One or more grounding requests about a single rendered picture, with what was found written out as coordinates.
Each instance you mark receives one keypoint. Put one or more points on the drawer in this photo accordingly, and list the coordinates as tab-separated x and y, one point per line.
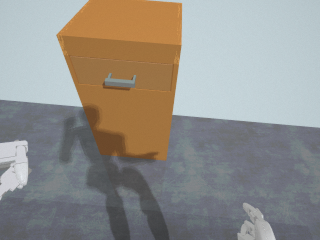
149	75

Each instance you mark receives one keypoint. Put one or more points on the cabinet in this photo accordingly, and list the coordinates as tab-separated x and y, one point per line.
126	122

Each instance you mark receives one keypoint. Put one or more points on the robot right hand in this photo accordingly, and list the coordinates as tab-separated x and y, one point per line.
261	230

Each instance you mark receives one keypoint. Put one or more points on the robot left hand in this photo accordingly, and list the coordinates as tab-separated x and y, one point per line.
13	159

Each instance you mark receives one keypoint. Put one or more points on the handle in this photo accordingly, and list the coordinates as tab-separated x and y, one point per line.
120	82

